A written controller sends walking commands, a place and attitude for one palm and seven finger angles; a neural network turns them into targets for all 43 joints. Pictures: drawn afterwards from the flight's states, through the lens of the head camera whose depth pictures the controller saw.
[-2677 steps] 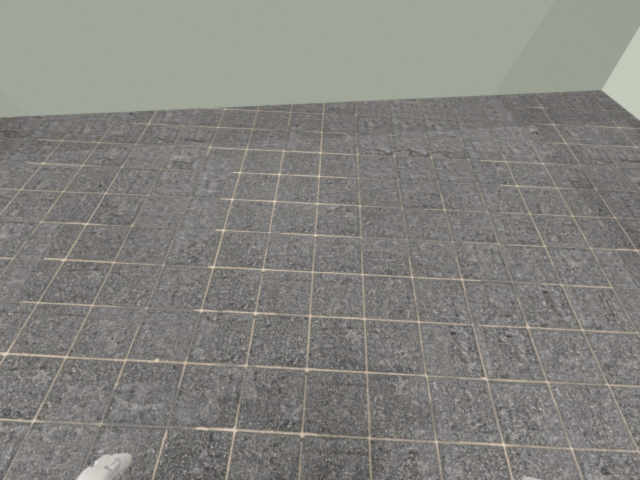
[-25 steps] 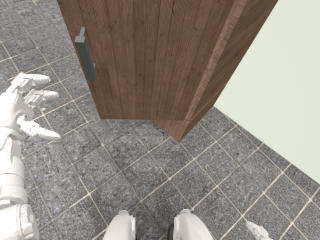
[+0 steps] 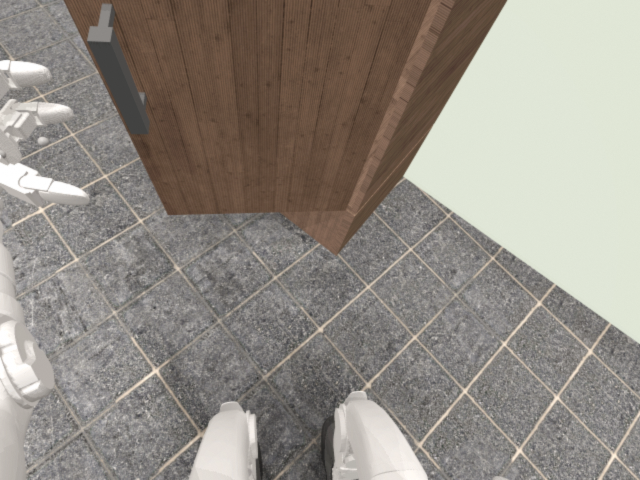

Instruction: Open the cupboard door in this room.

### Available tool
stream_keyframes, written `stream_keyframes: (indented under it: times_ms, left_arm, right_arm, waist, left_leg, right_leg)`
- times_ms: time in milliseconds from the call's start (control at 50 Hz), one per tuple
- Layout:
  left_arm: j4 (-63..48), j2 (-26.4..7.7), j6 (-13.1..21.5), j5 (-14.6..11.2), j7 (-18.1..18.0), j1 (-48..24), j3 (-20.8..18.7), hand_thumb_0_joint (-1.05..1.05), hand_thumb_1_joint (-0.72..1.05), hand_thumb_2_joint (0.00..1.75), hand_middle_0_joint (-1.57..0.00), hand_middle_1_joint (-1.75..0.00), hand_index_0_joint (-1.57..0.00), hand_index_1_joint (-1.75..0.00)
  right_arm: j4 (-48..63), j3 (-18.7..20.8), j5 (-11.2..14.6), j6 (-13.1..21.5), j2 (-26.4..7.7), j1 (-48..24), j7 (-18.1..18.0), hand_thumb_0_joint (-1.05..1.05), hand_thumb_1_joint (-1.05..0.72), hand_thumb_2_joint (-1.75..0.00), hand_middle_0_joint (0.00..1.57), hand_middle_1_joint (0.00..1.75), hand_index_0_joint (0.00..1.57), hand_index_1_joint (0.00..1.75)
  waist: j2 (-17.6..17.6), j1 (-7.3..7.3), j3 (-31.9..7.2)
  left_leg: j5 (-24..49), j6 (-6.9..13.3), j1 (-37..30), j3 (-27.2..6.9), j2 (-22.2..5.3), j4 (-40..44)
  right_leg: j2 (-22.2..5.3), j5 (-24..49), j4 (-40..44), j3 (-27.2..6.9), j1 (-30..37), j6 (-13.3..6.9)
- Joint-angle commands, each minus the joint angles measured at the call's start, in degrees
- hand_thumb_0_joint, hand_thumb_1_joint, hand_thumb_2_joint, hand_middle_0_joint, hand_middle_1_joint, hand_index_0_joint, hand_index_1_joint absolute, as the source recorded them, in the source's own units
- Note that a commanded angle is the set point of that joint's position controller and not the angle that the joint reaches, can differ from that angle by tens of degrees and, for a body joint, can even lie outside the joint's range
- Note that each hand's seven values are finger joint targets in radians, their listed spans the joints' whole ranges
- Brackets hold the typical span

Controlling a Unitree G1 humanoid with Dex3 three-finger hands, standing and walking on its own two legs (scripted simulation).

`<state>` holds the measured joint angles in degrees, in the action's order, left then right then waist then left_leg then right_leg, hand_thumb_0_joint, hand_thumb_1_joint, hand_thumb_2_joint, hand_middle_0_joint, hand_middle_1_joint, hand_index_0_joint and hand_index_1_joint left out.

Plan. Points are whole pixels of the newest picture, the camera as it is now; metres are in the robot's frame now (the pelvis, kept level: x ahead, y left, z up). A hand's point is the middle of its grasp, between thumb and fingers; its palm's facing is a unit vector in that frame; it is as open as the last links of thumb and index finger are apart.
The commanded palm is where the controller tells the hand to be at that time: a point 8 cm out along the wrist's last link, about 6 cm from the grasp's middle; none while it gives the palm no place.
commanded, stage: move the hooked fingers beside the handle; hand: left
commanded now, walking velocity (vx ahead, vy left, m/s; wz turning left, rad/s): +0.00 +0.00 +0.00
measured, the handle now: (124, 74) +0.59 +0.22 +0.05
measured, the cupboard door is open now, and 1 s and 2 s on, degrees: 44 44 44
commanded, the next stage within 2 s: slide the fingers in behind the handle in 1.14 s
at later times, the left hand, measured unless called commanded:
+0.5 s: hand (61, 111) +0.54 +0.28 +0.05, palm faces +0.02 -1.00 -0.03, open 14.0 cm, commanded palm +0.52 +0.31 +0.06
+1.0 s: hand (71, 112) +0.53 +0.27 +0.06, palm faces +0.04 -1.00 -0.05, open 14.0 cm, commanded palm +0.52 +0.30 +0.06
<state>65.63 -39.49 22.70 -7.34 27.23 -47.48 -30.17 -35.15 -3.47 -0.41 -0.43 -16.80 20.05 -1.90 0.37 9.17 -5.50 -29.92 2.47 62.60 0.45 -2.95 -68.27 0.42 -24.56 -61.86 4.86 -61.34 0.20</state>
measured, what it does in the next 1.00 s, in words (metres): stands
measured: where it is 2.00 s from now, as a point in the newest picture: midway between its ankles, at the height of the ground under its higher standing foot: outside the picture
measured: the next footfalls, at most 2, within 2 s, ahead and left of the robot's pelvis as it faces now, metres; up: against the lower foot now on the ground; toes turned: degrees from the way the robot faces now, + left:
none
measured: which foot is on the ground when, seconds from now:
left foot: down 0.00-1.00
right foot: down 0.00-1.00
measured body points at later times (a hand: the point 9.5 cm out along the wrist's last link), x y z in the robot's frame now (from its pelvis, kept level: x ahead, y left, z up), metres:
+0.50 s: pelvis +0.01 +0.01 -0.01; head +0.20 +0.04 +0.40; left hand +0.53 +0.34 +0.05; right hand -0.01 -0.26 -0.10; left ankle +0.02 +0.09 -0.64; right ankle +0.04 -0.13 -0.64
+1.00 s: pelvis +0.01 +0.00 +0.00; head +0.18 +0.05 +0.41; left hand +0.52 +0.32 +0.06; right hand +0.02 -0.27 -0.10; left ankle +0.02 +0.09 -0.64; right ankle +0.04 -0.13 -0.64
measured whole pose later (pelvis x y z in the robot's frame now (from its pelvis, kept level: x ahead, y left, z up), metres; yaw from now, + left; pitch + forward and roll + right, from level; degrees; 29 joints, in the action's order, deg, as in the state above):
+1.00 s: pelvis +0.01 +0.00 +0.00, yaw -1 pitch +27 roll -6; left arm 69.6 -42.4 22.2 -3.0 23.2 -54.9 -29.6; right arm -33.2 -4.3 -1.5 -4.6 -16.5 19.7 -0.6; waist 1.0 12.1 -5.1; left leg -30.7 2.5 65.8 -0.4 -3.4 -69.4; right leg 1.1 -24.7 -61.7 5.5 -63.9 0.3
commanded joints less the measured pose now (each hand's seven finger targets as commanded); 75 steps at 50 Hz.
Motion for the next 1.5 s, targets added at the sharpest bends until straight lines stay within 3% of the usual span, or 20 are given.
stream_keyframes:
  times_ms: [0,60,140,160,180,240,260,340,360,460,560,700,820,860,960,1080,1120,1160,1340,1480]
  left_arm:
    - [-9.35,-18.25,2.14,-1.34,0.57,-23.12,-2.08,0.0,-0.5,0.3,-0.3,-1.2,-0.3,-1.2]
    - [-7.35,-21.82,1.21,-0.52,0.62,-24.97,-3.43,0.0,-0.5,0.3,-0.3,-1.2,-0.3,-1.2]
    - [-8.28,-22.38,1.7,1.08,-0.39,-31.55,-1.76,0.0,-0.5,0.3,-0.3,-1.2,-0.3,-1.2]
    - [-8.73,-24.37,1.98,1.43,-0.71,-32.86,-2.9,0.0,-0.5,0.3,-0.3,-1.2,-0.3,-1.2]
    - [-8.25,-23.01,1.98,1.48,-0.82,-33.36,-1.8,0.0,-0.5,0.3,-0.3,-1.2,-0.3,-1.2]
    - [-6.47,-24.16,1.46,1.61,-0.87,-34.19,-2.73,0.0,-0.5,0.3,-0.3,-1.2,-0.3,-1.2]
    - [-5.86,-26.38,0.83,1.93,-0.8,-34.01,-4.09,0.0,-0.5,0.3,-0.3,-1.2,-0.3,-1.2]
    - [-2.66,-26.06,-1.84,3.07,-0.01,-27.62,-3.74,0.0,-0.5,0.3,-0.3,-1.2,-0.3,-1.2]
    - [-4.24,-26.99,-2.08,3.57,0.01,-27.54,-3.77,0.0,-0.5,0.3,-0.3,-1.2,-0.3,-1.2]
    - [-14.2,-29.2,0.39,1.28,-0.4,-27.69,-7.98,0.0,-0.5,0.3,-0.3,-1.2,-0.3,-1.2]
    - [-15.69,-23.14,1.25,0.13,-0.83,-26.24,-5.21,0.0,-0.5,0.3,-0.3,-1.2,-0.3,-1.2]
    - [-8.68,-13.75,-1.08,0.53,-1.35,-24.41,1.91,0.0,-0.5,0.3,-0.3,-1.2,-0.3,-1.2]
    - [-9.07,-18.03,2.79,1.51,-4.2,-29.82,-0.72,0.0,-0.5,0.3,-0.3,-1.2,-0.3,-1.2]
    - [-10.41,-20.55,4.14,2.36,-4.86,-31.32,-1.99,0.0,-0.5,0.3,-0.3,-1.2,-0.3,-1.2]
    - [-7.29,-20.68,3.04,2.94,-4.01,-29.98,-1.27,0.0,-0.5,0.3,-0.3,-1.2,-0.3,-1.2]
    - [-8.18,-25.57,1.3,1.89,-1.79,-28.15,-4.75,0.0,-0.5,0.3,-0.3,-1.2,-0.3,-1.2]
    - [-8.79,-24.05,1.2,1.47,-1.3,-28.73,-3.58,0.0,-0.5,0.3,-0.3,-1.2,-0.3,-1.2]
    - [-9.96,-26.76,1.74,1.35,-0.98,-28.64,-5.82,0.0,-0.5,0.3,-0.3,-1.2,-0.3,-1.2]
    - [-8.21,-17.52,0.43,0.44,-0.4,-29.07,0.89,0.0,-0.5,0.3,-0.3,-1.2,-0.3,-1.2]
    - [-11.06,-18.1,1.93,1.49,-4.65,-31.89,-0.33,0.0,-0.5,0.3,-0.3,-1.2,-0.3,-1.2]
  right_arm:
    - [2.72,4.13,0.16,0.19,-11.73,9.86,-1.08,0.0,-0.9,-0.9,0.2,0.3,0.2,0.3]
    - [2.82,3.59,0.16,-0.59,-11.86,10.72,-1.19,0.0,-0.9,-0.9,0.2,0.3,0.2,0.3]
    - [2.52,3.34,-0.22,-0.97,-11.9,11.59,-1.09,0.0,-0.9,-0.9,0.2,0.3,0.2,0.3]
    - [2.22,3.32,-0.38,-1.18,-12.29,12.04,-1.09,0.0,-0.9,-0.9,0.2,0.3,0.2,0.3]
    - [2.1,3.28,-0.48,-1.2,-12.1,11.99,-0.96,0.0,-0.9,-0.9,0.2,0.3,0.2,0.3]
    - [2.0,3.09,-0.64,-1.63,-12.27,13.04,-0.85,0.0,-0.9,-0.9,0.2,0.3,0.2,0.3]
    - [1.89,2.88,-0.69,-1.93,-12.52,13.38,-0.83,0.0,-0.9,-0.9,0.2,0.3,0.2,0.3]
    - [3.43,2.58,-0.61,-3.02,-12.22,14.06,-0.37,0.0,-0.9,-0.9,0.2,0.3,0.2,0.3]
    - [3.63,2.55,-0.62,-3.43,-12.31,14.03,-0.26,0.0,-0.9,-0.9,0.2,0.3,0.2,0.3]
    - [4.5,3.51,-0.82,-4.03,-12.2,14.39,0.47,0.0,-0.9,-0.9,0.2,0.3,0.2,0.3]
    - [3.0,4.06,-0.62,-4.27,-11.61,14.42,1.13,0.0,-0.9,-0.9,0.2,0.3,0.2,0.3]
    - [2.07,4.1,-0.53,-4.61,-11.07,13.75,0.76,0.0,-0.9,-0.9,0.2,0.3,0.2,0.3]
    - [2.36,3.67,-0.94,-3.91,-11.0,12.72,0.36,0.0,-0.9,-0.9,0.2,0.3,0.2,0.3]
    - [2.48,3.57,-1.21,-3.73,-11.15,12.78,0.4,0.0,-0.9,-0.9,0.2,0.3,0.2,0.3]
    - [2.98,3.19,-0.86,-3.97,-11.3,12.25,0.33,0.0,-0.9,-0.9,0.2,0.3,0.2,0.3]
    - [3.56,3.13,-0.61,-4.02,-11.75,12.5,-0.1,0.0,-0.9,-0.9,0.2,0.3,0.2,0.3]
    - [3.46,2.97,-0.45,-4.04,-11.45,12.4,0.02,0.0,-0.9,-0.9,0.2,0.3,0.2,0.3]
    - [3.28,3.26,-0.62,-3.92,-11.73,12.85,-0.02,0.0,-0.9,-0.9,0.2,0.3,0.2,0.3]
    - [2.13,3.37,-0.36,-3.92,-11.31,13.35,0.17,0.0,-0.9,-0.9,0.2,0.3,0.2,0.3]
    - [1.77,3.46,-0.96,-3.65,-10.99,13.28,0.49,0.0,-0.9,-0.9,0.2,0.3,0.2,0.3]
  waist:
    - [10.65,0.48,-29.03]
    - [9.84,1.03,-28.2]
    - [13.4,2.78,-28.14]
    - [14.25,2.58,-29.99]
    - [15.91,2.96,-30.54]
    - [15.31,3.59,-32.35]
    - [14.81,3.29,-33.14]
    - [13.67,2.25,-31.85]
    - [15.54,1.85,-32.05]
    - [15.82,0.64,-38.65]
    - [17.68,1.05,-35.44]
    - [13.87,2.88,-25.27]
    - [13.34,3.04,-27.19]
    - [15.68,2.47,-29.28]
    - [15.59,2.69,-30.44]
    - [12.39,2.11,-33.54]
    - [12.81,2.52,-32.76]
    - [13.8,1.67,-34.29]
    - [14.69,3.45,-29.37]
    - [15.81,2.99,-31.78]
  left_leg:
    - [24.35,-1.3,-22.25,-4.92,0.51,8.73]
    - [24.22,-0.84,-19.51,-4.65,0.49,7.99]
    - [24.33,-1.12,-21.13,-5.65,0.22,7.13]
    - [24.7,-1.5,-22.52,-6.11,0.05,7.1]
    - [25.39,-1.62,-23.29,-6.14,0.11,6.74]
    - [28.67,-1.58,-23.75,-6.41,-0.04,5.54]
    - [29.14,-1.58,-22.92,-6.42,-0.15,5.32]
    - [30.64,-1.16,-21.02,-5.9,-0.01,5.61]
    - [31.54,-1.43,-22.06,-5.79,-0.26,5.9]
    - [37.4,-1.76,-26.4,-6.21,-0.75,6.01]
    - [39.48,-2.68,-31.68,-6.76,-1.13,7.12]
    - [31.58,-2.48,-29.17,-6.88,-0.9,9.44]
    - [28.15,-2.23,-25.8,-6.33,-0.12,8.21]
    - [30.18,-2.73,-27.16,-6.6,-0.18,7.79]
    - [29.08,-2.08,-25.49,-6.0,-0.08,7.02]
    - [29.94,-0.99,-21.49,-5.1,0.08,6.0]
    - [28.49,-0.69,-20.57,-4.65,0.14,5.91]
    - [29.44,-0.86,-21.28,-4.75,0.03,5.74]
    - [28.0,-1.19,-24.19,-5.94,-0.18,6.71]
    - [28.84,-1.92,-25.96,-6.37,-0.18,6.83]
  right_leg:
    - [1.78,12.24,5.69,-2.28,10.76,-1.22]
    - [1.99,13.26,5.3,-2.48,11.23,-1.11]
    - [2.17,11.22,4.57,-1.93,6.51,-1.41]
    - [2.19,10.63,4.56,-1.9,5.99,-1.35]
    - [2.18,10.83,4.41,-1.89,5.3,-1.4]
    - [2.38,12.79,3.69,-1.58,5.08,-1.43]
    - [2.4,13.66,3.6,-1.65,6.26,-1.27]
    - [2.48,15.92,3.48,-1.4,8.13,-1.31]
    - [2.43,15.78,3.69,-1.45,7.47,-1.17]
    - [2.96,19.81,3.67,-1.49,10.97,-1.29]
    - [3.41,17.24,5.5,-0.79,7.62,-1.32]
    - [3.04,11.89,7.53,-0.07,3.62,-1.29]
    - [2.73,12.0,6.0,-1.06,5.43,-1.53]
    - [2.71,12.55,5.13,-1.02,5.63,-1.71]
    - [2.57,13.17,4.76,-1.36,6.56,-1.46]
    - [2.59,18.1,4.36,-2.17,12.19,-1.01]
    - [2.68,17.74,4.73,-2.5,12.1,-0.91]
    - [2.78,18.3,4.35,-2.55,12.69,-1.14]
    - [2.89,13.71,5.31,-1.38,5.7,-1.38]
    - [2.68,13.34,4.96,-1.26,5.77,-1.37]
